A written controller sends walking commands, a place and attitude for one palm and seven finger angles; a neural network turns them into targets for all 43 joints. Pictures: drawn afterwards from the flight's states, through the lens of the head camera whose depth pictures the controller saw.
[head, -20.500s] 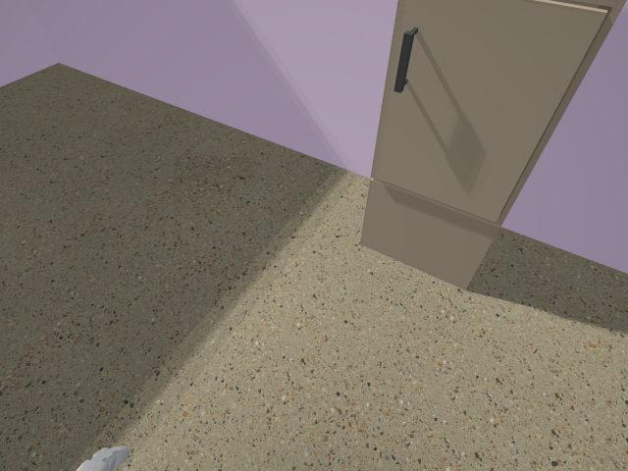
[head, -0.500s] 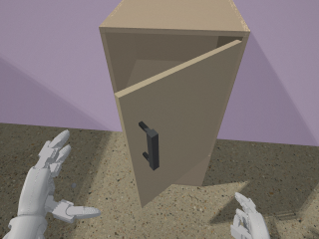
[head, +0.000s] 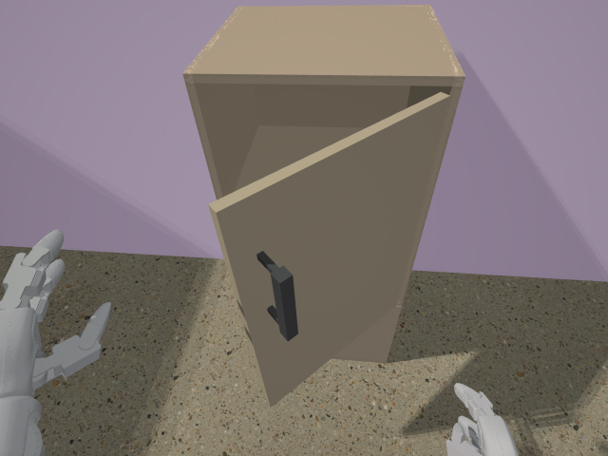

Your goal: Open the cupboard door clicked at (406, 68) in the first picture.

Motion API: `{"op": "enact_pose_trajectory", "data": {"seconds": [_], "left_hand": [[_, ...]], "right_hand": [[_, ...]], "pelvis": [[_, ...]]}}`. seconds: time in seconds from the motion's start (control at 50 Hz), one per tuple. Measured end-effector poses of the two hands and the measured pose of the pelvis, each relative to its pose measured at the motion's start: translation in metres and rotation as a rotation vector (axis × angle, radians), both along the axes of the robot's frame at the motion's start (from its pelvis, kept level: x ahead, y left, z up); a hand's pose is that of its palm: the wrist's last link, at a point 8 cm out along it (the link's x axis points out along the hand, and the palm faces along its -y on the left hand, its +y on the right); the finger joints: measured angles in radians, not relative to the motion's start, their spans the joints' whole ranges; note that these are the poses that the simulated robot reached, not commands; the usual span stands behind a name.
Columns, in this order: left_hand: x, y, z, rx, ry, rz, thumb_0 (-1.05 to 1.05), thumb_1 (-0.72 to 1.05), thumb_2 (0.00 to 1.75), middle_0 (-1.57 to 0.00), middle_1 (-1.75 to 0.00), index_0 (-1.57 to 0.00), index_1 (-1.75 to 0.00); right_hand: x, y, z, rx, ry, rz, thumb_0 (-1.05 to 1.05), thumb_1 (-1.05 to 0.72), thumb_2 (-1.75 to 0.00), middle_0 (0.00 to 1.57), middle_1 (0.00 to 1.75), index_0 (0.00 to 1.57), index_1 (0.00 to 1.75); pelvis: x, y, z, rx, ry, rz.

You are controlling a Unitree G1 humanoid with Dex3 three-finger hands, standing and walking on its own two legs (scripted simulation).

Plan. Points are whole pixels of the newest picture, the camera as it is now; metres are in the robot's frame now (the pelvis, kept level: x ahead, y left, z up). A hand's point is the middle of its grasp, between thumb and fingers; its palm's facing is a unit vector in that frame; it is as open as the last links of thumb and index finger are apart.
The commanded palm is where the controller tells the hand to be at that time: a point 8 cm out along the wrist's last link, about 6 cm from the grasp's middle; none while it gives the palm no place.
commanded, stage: draw the hand back to the body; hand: left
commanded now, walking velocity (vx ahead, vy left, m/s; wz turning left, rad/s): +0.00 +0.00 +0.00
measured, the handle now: (277, 297) +0.32 +0.08 +0.04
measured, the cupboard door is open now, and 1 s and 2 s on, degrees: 44 44 44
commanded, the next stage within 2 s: step back with the hand held close in 0.44 s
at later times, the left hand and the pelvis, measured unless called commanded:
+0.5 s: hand (83, 333) +0.19 +0.25 +0.15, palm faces +0.45 -0.80 -0.41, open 7.4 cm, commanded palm +0.14 +0.29 +0.16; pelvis +0.00 -0.01 +0.00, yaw +0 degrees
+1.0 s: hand (46, 366) +0.15 +0.27 +0.15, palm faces +0.34 -0.79 -0.51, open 7.4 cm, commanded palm +0.09 +0.31 +0.17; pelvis -0.05 +0.01 -0.01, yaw +0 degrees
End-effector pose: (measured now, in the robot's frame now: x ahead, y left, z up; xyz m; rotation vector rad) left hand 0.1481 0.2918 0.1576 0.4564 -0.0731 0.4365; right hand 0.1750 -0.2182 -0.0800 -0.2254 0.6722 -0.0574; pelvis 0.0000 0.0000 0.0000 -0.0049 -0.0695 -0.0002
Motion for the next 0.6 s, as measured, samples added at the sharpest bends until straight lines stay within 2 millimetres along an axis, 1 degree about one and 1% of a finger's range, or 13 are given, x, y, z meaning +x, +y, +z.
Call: {"op": "enact_pose_trajectory", "data": {"seconds": [0.14, 0.24, 0.3, 0.36, 0.6], "left_hand": [[-0.001, 0.005, 0.016, 0.037, -0.047, 0.031, 0.01, 0.73, 0.83, -0.20, -0.30, -0.20, -0.30], [0.000, 0.001, 0.009, 0.011, -0.030, 0.033, 0.01, 0.83, 0.87, -0.20, -0.30, -0.21, -0.30], [0.000, -0.004, 0.004, -0.004, -0.013, 0.024, 0.02, 0.86, 0.88, -0.20, -0.30, -0.21, -0.30], [-0.002, -0.007, 0.003, -0.006, -0.009, 0.015, 0.02, 0.88, 0.89, -0.20, -0.30, -0.21, -0.30], [-0.008, -0.008, 0.014, 0.019, -0.045, 0.012, 0.02, 0.89, 0.90, -0.21, -0.30, -0.21, -0.30]], "right_hand": [[0.007, -0.007, 0.002, 0.002, -0.007, -0.002, 0.01, -0.90, -0.90, 0.20, 0.30, 0.20, 0.30], [0.008, -0.009, 0.001, 0.008, -0.001, -0.003, 0.01, -0.90, -0.90, 0.20, 0.30, 0.20, 0.30], [0.006, -0.011, 0.001, 0.008, 0.004, -0.004, 0.01, -0.90, -0.90, 0.20, 0.30, 0.20, 0.30], [0.003, -0.012, 0.001, 0.008, 0.007, -0.007, 0.01, -0.90, -0.90, 0.20, 0.30, 0.20, 0.30], [-0.007, -0.016, -0.001, 0.016, 0.010, -0.018, 0.01, -0.90, -0.90, 0.20, 0.30, 0.20, 0.30]], "pelvis": [[0.002, -0.005, 0.001, 0.001, -0.007, 0.001], [0.001, -0.008, 0.001, 0.002, -0.009, 0.001], [0.000, -0.010, 0.001, 0.003, -0.008, 0.000], [-0.001, -0.012, 0.002, 0.003, -0.011, -0.001], [-0.008, -0.014, 0.002, -0.001, -0.017, 0.000]]}}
